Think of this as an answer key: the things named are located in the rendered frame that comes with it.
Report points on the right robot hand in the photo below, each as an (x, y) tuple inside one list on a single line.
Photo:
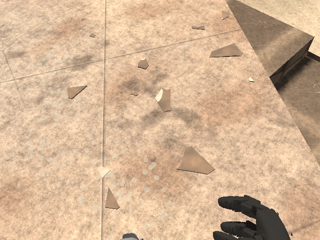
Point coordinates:
[(268, 223)]

